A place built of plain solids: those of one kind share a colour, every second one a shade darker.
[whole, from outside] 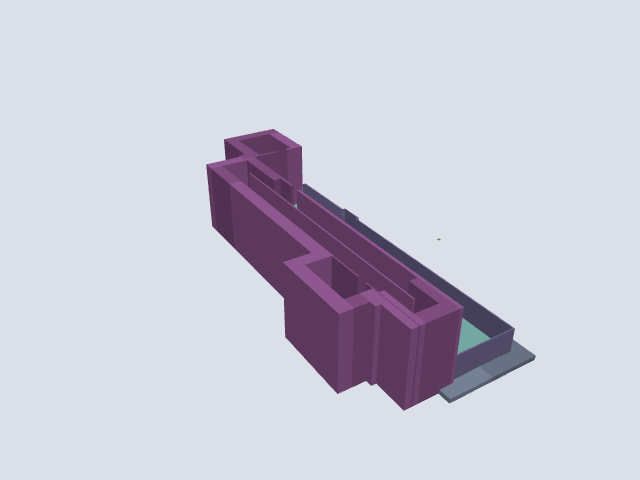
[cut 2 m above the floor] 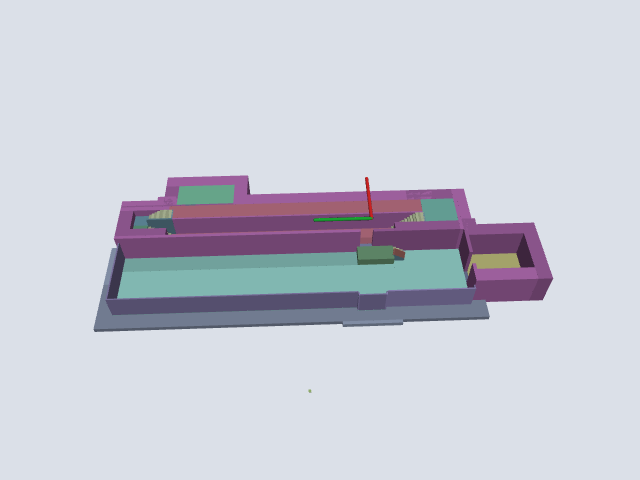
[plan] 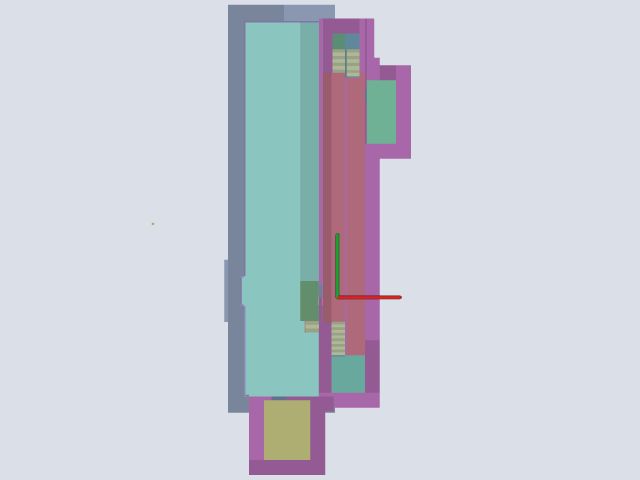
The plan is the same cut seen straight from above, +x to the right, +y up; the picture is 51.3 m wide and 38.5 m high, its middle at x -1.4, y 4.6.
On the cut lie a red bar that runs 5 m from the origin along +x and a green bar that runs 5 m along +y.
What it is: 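A small town gaol of two floors under one roof; a narrow ground-floor corridor and a narrow upper corridor, each with a row of cell doors, a day room upstairs, and a keeper's room across a walled yard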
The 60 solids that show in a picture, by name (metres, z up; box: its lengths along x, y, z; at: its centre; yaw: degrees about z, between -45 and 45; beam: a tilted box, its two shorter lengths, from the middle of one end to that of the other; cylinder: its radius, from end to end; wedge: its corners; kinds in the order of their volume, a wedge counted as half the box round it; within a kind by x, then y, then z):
{
 "wall_brick_1": {"box": [1.2, 5.1, 7.0], "at": [-6.49, -10.5, 2.35]},
 "wall_brick_2": {"box": [0.6, 0.3, 7.0], "at": [-5.59, -8.1, 2.35]},
 "wall_brick_3": {"box": [6.1, 1.2, 7.0], "at": [-4.04, -13.65, 2.35]},
 "wall_brick_4": {"box": [1.9, 0.3, 7.0], "at": [-3.14, -8.1, 2.35]},
 "wall_brick_5": {"box": [1.2, 5.1, 7.0], "at": [-1.59, -10.5, 2.35]},
 "wall_brick_6": {"box": [0.3, 1.95, 7.0], "at": [-1.34, -1.01, 2.35]},
 "wall_brick_7": {"box": [0.3, 21.32, 7.0], "at": [-1.34, 11.72, 2.35]},
 "wall_brick_8": {"box": [1.9, 1.2, 7.0], "at": [-1.24, -8.55, 2.35]},
 "wall_brick_9": {"box": [1.02, 5.66, 7.0], "at": [-0.98, -4.82, 2.35]},
 "wall_brick_10": {"box": [0.79, 4.37, 7.0], "at": [-0.79, 20.19, 2.35]},
 "wall_brick_11": {"box": [0.14, 22.27, 7.0], "at": [0.68, 6.49, 2.35]},
 "wall_brick_12": {"box": [0.14, 2.28, 3.18], "at": [0.68, 18.76, 4.26]},
 "wall_brick_13": {"box": [2.17, 1.2, 7.0], "at": [0.68, 21.77, 2.35]},
 "wall_brick_14": {"box": [5.08, 0.9, 7.0], "at": [0.86, -8.4, 2.35]},
 "wall_brick_15": {"box": [4.89, 0.3, 7.0], "at": [0.96, -7.8, 2.35]},
 "wall_brick_16": {"box": [0.44, 4.37, 7.0], "at": [1.98, 20.19, 2.35]},
 "wall_brick_17": {"box": [0.15, 3.4, 7.0], "at": [2.28, 14.01, 2.35]},
 "wall_brick_18": {"box": [0.15, 5.77, 7.0], "at": [2.28, 19.49, 2.35]},
 "wall_brick_19": {"box": [0.61, 4.97, 7.0], "at": [2.66, 19.89, 2.35]},
 "wall_brick_20": {"box": [1.2, 4.08, 7.0], "at": [2.8, -5.61, 2.35]},
 "wall_brick_21": {"box": [1.2, 2.52, 7.0], "at": [2.8, -4.71, 2.35]},
 "wall_brick_22": {"box": [1.2, 18.16, 7.0], "at": [2.8, 3.23, 2.35]},
 "wall_brick_23": {"box": [1.05, 1.8, 7.0], "at": [2.88, 18.31, 2.35]},
 "wall_brick_24": {"box": [2.35, 1.2, 7.0], "at": [3.53, 18.01, 2.35]},
 "wall_brick_25": {"box": [3.7, 1.2, 7.0], "at": [4.05, 11.71, 2.35]},
 "wall_brick_26": {"box": [1.2, 6.3, 7.0], "at": [5.3, 15.46, 2.35]},
 "floor_concrete_1": {"box": [0.72, 20.0, 1.15], "at": [-0.83, 8.01, -0.57]},
 "floor_concrete_2": {"box": [1.08, 22.78, 1.15], "at": [0.07, 6.62, -0.57]},
 "floor_concrete_3": {"box": [1.45, 22.27, 3.8], "at": [1.48, 6.49, 0.75]},
 "yard_concrete_1": {"box": [2.9, 5.0, 0.4], "at": [-7.64, 0.51, -1.0]},
 "yard_concrete_2": {"box": [7.1, 32.72, 0.4], "at": [-5.24, 7.11, -1.0]},
 "yard_concrete_3": {"box": [4.1, 23.46, 0.4], "at": [-2.24, 11.74, -1.0]},
 "yard_yard_concrete_1": {"box": [0.3, 2.4, 0.4], "at": [-7.64, 0.51, -0.95]},
 "yard_yard_concrete_2": {"box": [4.5, 24.07, 0.4], "at": [-5.24, 10.14, -0.95]},
 "yard_yard_concrete_3": {"box": [6.0, 6.06, 0.4], "at": [-4.49, -4.92, -0.95]},
 "yard_yard_concrete_4": {"box": [1.5, 20.87, 0.4], "at": [-2.24, 11.74, -0.95]},
 "floor_dayroom_lino_1": {"box": [2.35, 5.1, 3.8], "at": [3.53, 14.86, 0.75]},
 "floor_landing_metal_1": {"box": [2.68, 2.88, 3.8], "at": [0.86, -6.21, 0.75]},
 "floor_landing_metal_2": {"box": [1.59, 0.12, 3.8], "at": [1.41, -4.71, 0.75]},
 "fence_metal_1": {"box": [0.12, 2.4, 2.6], "at": [-7.73, 0.51, 0.15]},
 "fence_metal_2": {"box": [0.12, 7.25, 2.6], "at": [-7.43, -4.31, 0.15]},
 "fence_metal_3": {"box": [0.12, 20.45, 2.6], "at": [-7.43, 11.94, 0.15]},
 "fence_metal_4": {"box": [6.0, 0.12, 2.6], "at": [-4.49, 22.1, 0.15]},
 "floor_keeper_lino_1": {"box": [3.7, 4.8, 0.4], "at": [-4.04, -10.65, -0.95]},
 "floor_stoop_stone_1": {"box": [1.5, 3.2, 1.15], "at": [-2.24, -0.29, -0.57]},
 "step_1": {"box": [1.09, 0.37, 0.24], "at": [-2.03, -2.63, -0.68]},
 "step_2": {"box": [1.09, 0.37, 0.42], "at": [-2.03, -2.32, -0.58]},
 "step_3": {"box": [1.09, 0.37, 0.61], "at": [-2.03, -2.01, -0.49]},
 "step_4": {"box": [1.01, 0.33, 0.21], "at": [0.11, 18.18, 0.05]},
 "step_5": {"box": [1.01, 0.33, 0.68], "at": [0.11, 18.99, 0.29]},
 "step_6": {"box": [1.01, 0.33, 1.14], "at": [0.11, 19.8, 0.52]},
 "step_7": {"box": [1.01, 0.33, 2.24], "at": [1.26, 18.39, 1.07]},
 "step_8": {"box": [1.01, 0.33, 1.93], "at": [1.26, 18.93, 0.91]},
 "step_9": {"box": [1.01, 0.33, 1.46], "at": [1.26, 19.74, 0.68]},
 "floor_1": {"box": [1.15, 1.27, 1.3], "at": [1.19, 20.54, 0.6]},
 "floor_l1a_1": {"box": [1.01, 1.27, 1.3], "at": [0.11, 20.54, 0.6]},
 "wall_1": {"box": [0.14, 2.28, 2.72], "at": [0.68, 18.76, 1.31]},
 "floor_sill_concrete_1": {"box": [1.2, 0.3, 0.4], "at": [-4.69, -8.1, -0.95]},
 "floor_sill_concrete_2": {"box": [0.3, 1.1, 1.15], "at": [-1.34, 0.51, -0.57]},
 "rail_1": {"wedge": [[-2.63, -2.84, -0.48], [-2.63, -2.84, 0.38], [-2.63, -1.89, 0.09], [-2.63, -1.89, 0.96], [-2.58, -2.84, -0.48], [-2.58, -2.84, 0.38], [-2.58, -1.89, 0.09], [-2.58, -1.89, 0.96]]}
}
